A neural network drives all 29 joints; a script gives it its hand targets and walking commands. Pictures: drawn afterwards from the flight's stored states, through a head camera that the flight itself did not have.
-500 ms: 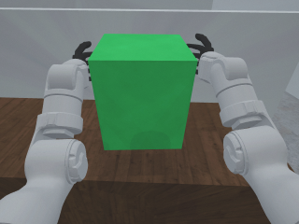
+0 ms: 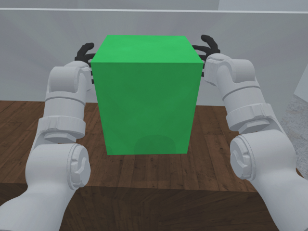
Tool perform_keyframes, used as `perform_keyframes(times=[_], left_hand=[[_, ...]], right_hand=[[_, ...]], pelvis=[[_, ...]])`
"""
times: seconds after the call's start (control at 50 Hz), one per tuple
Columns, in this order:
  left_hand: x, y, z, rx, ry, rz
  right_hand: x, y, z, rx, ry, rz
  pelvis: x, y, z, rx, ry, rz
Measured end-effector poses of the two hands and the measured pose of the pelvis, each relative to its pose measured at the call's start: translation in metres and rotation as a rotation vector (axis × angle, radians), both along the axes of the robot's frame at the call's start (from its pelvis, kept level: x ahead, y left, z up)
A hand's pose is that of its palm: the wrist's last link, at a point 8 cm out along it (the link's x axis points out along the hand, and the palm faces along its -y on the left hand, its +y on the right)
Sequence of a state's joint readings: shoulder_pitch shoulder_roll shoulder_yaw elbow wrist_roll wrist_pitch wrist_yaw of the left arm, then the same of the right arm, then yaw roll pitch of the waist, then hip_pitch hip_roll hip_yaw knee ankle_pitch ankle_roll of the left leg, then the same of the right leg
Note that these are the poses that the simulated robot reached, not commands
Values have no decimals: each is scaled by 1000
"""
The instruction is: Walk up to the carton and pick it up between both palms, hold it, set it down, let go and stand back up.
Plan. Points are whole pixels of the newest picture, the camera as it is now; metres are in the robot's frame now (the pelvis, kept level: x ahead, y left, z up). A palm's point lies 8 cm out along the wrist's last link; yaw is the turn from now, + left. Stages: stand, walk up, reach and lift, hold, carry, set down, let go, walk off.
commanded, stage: hold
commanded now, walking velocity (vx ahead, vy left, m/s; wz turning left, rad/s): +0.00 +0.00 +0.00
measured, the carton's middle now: (147, 93) +0.40 +0.04 +0.24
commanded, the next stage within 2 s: none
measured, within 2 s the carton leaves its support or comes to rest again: neither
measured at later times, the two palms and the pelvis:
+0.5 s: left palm (83, 72) +0.37 +0.18 +0.31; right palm (211, 64) +0.38 -0.12 +0.33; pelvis +0.00 +0.00 +0.00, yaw +0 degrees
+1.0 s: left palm (83, 72) +0.37 +0.18 +0.31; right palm (211, 65) +0.38 -0.12 +0.33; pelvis +0.00 +0.00 +0.00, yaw +0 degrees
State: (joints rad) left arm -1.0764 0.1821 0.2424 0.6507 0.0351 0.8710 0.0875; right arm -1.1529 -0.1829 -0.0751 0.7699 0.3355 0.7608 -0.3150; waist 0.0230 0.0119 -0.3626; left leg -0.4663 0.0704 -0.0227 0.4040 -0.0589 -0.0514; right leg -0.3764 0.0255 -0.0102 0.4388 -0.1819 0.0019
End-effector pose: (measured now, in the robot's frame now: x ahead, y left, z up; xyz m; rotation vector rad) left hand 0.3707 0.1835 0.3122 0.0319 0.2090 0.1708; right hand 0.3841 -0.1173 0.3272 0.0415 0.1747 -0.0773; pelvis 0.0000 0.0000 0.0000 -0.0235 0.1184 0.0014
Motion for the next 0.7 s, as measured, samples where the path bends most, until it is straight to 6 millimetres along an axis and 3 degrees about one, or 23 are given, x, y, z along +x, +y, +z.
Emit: perform_keyframes(times=[0.7], left_hand=[[0,0,0,1,1,0]], right_hand=[[0,0,-1,0,4,0]], pelvis=[[0,0,0,0,0,0]])
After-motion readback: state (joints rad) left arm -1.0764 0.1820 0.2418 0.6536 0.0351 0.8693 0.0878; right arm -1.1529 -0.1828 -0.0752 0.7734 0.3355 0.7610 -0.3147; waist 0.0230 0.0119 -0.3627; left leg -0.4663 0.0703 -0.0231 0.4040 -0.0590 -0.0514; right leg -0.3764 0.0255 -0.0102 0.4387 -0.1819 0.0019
